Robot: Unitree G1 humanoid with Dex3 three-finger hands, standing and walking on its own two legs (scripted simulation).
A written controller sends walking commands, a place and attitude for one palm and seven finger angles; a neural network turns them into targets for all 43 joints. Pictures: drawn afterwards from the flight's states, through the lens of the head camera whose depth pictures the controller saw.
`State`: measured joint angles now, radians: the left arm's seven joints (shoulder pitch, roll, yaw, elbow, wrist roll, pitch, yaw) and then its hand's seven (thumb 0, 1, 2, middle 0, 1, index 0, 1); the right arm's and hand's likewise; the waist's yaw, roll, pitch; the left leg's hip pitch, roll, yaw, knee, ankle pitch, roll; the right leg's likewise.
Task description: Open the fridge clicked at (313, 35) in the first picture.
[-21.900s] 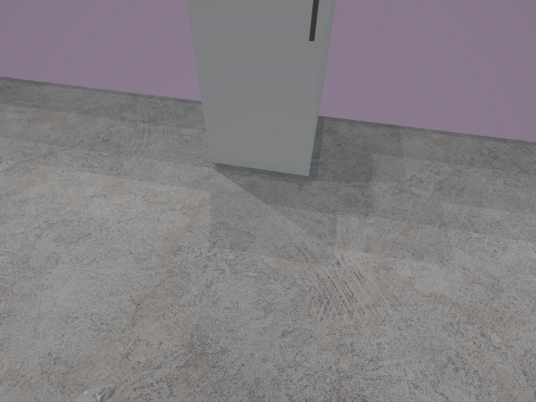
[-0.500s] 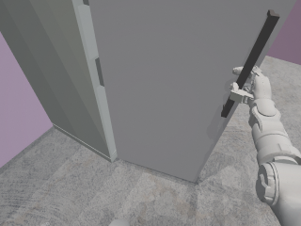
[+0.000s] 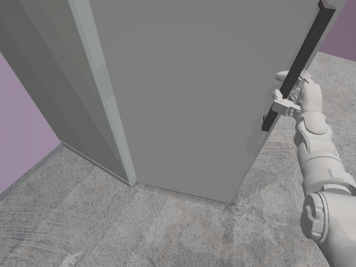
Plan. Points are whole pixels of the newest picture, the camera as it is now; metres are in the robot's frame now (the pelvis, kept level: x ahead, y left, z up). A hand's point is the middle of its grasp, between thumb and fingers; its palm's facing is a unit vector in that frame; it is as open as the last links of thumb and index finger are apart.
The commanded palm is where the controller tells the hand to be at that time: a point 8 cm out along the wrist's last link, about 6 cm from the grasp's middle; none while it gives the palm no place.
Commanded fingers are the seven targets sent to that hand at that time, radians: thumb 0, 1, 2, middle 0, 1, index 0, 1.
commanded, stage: stop walking and hold the door back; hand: right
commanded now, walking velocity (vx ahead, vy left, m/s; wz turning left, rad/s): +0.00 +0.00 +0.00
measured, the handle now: (288, 78) +0.52 -0.20 +0.16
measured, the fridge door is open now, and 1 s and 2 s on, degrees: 72 71 70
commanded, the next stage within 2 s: loosen the grip on the handle in 0.22 s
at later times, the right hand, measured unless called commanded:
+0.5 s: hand (282, 97) +0.47 -0.18 +0.15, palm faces +0.15 +0.98 -0.13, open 7.0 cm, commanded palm +0.44 -0.22 +0.14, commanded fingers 0.00 0.31 -0.32 0.45 1.40 0.45 1.40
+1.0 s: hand (273, 102) +0.48 -0.17 +0.12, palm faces +0.13 +0.98 -0.13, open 14.1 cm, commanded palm +0.45 -0.22 +0.13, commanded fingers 0.00 0.55 -0.20 0.25 1.15 0.25 1.15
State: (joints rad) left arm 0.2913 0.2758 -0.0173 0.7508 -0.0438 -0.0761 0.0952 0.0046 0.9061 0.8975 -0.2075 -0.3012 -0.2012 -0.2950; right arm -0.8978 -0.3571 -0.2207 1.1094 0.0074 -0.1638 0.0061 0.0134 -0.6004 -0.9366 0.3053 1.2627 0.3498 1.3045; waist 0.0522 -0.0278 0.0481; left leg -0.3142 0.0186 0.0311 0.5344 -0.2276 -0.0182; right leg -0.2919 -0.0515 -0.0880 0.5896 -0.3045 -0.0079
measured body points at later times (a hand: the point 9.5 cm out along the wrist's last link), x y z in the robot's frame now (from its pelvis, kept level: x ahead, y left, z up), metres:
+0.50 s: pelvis +0.00 +0.01 +0.00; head +0.03 +0.00 +0.45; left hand +0.09 +0.28 -0.10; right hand +0.46 -0.24 +0.16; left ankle +0.03 +0.13 -0.73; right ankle +0.00 -0.11 -0.73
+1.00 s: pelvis +0.01 +0.01 +0.00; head +0.06 +0.01 +0.44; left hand +0.05 +0.29 -0.11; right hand +0.47 -0.23 +0.13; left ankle +0.03 +0.13 -0.73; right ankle +0.00 -0.11 -0.73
